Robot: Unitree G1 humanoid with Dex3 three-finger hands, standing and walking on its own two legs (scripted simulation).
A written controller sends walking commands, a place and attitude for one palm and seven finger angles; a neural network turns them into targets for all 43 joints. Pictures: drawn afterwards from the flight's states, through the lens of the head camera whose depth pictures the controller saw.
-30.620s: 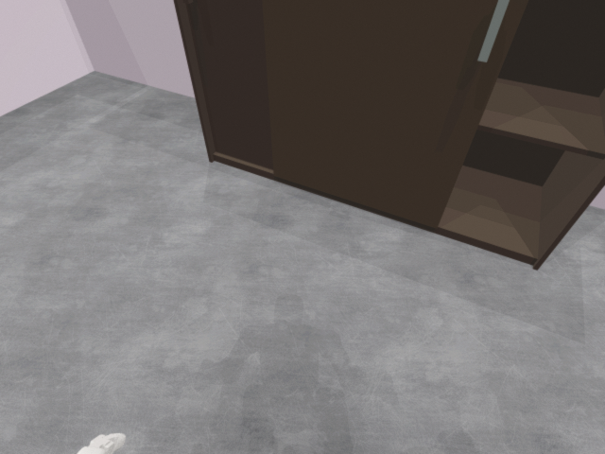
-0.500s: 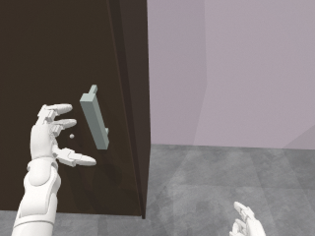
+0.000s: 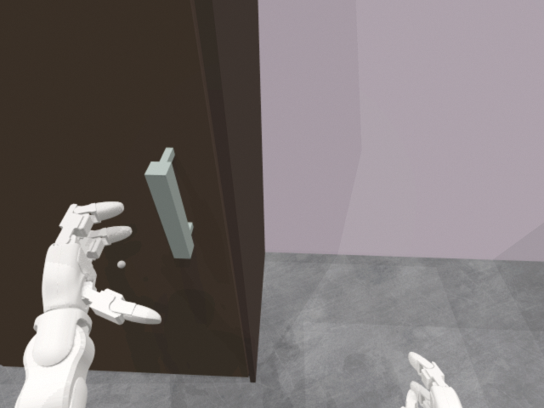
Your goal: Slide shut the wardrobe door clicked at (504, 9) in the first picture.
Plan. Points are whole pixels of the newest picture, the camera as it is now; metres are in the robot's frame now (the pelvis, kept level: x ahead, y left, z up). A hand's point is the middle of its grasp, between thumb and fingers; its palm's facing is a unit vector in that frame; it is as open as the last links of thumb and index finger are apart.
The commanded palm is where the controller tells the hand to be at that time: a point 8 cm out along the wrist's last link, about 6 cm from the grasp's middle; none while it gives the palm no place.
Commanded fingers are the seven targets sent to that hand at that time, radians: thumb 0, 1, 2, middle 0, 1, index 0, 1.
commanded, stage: slip the hand off the handle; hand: left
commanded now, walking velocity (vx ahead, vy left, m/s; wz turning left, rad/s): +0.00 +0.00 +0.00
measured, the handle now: (176, 205) +0.36 +0.18 +0.13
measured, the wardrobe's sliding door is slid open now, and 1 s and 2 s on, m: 0.00 0.00 0.00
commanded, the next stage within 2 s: draw the hand back to the body in 0.36 s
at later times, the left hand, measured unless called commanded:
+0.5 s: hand (100, 320) +0.18 +0.22 +0.13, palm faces +0.33 -0.93 -0.15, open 14.7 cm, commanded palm +0.15 +0.26 +0.13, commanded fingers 0.00 -0.55 0.20 -0.25 -1.15 -0.25 -1.15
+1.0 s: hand (83, 311) +0.18 +0.23 +0.15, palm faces +0.19 -0.98 -0.09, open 14.6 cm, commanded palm +0.14 +0.28 +0.16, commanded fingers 0.00 -0.30 0.32 -0.24 -1.00 -0.24 -1.00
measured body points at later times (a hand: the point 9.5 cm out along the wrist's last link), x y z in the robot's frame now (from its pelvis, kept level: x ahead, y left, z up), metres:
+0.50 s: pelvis +0.00 -0.01 +0.00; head -0.03 -0.03 +0.45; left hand +0.16 +0.27 +0.14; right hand +0.19 -0.22 -0.07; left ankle +0.00 +0.12 -0.72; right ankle +0.01 -0.13 -0.72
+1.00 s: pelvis +0.01 -0.01 +0.00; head -0.04 -0.03 +0.45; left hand +0.16 +0.28 +0.15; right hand +0.21 -0.22 -0.05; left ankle +0.00 +0.12 -0.72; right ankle +0.01 -0.13 -0.72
